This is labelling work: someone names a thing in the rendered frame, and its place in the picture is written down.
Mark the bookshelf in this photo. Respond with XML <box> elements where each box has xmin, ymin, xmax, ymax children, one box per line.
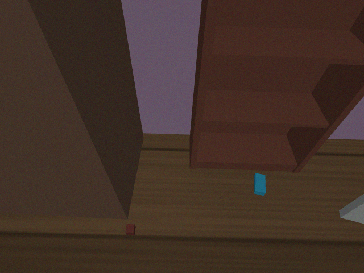
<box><xmin>190</xmin><ymin>0</ymin><xmax>364</xmax><ymax>173</ymax></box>

